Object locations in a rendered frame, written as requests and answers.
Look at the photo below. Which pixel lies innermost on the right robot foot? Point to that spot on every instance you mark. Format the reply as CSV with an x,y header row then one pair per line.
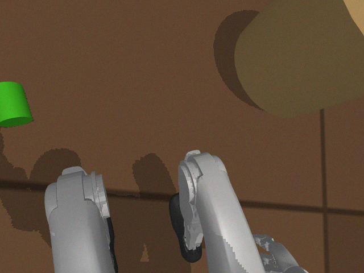
x,y
178,226

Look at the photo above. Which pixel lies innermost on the right robot hand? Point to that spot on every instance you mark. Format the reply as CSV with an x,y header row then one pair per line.
x,y
279,260

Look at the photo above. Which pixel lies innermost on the left robot foot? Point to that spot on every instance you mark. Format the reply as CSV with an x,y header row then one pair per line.
x,y
112,253

